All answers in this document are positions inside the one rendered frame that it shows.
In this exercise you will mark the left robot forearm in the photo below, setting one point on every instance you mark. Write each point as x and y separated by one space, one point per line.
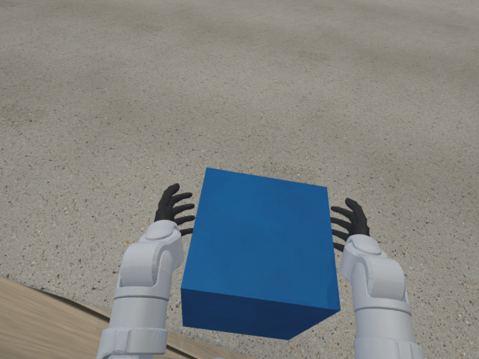
137 324

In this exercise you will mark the right robot forearm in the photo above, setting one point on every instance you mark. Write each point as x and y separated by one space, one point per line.
380 301

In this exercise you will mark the left robot hand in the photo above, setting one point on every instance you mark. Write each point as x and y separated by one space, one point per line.
166 211

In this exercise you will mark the carton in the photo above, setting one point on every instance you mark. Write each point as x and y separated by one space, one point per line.
261 259

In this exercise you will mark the right robot hand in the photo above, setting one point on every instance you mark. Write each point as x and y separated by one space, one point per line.
358 223

